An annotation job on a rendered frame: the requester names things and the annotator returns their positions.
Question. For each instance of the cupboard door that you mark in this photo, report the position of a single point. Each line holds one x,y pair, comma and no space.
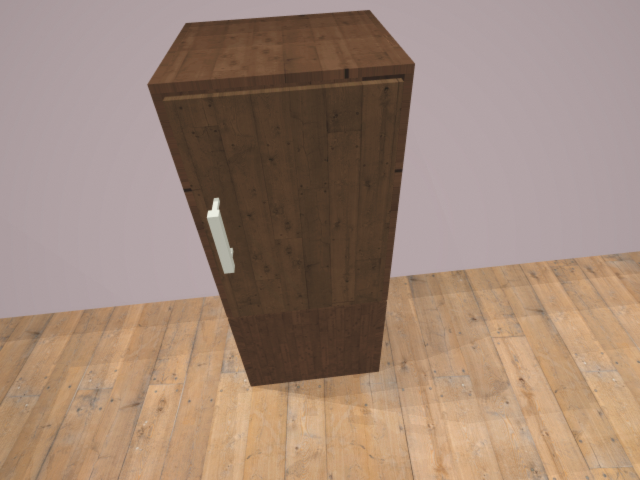
305,178

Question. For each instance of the handle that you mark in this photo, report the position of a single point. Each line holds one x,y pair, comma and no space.
220,238

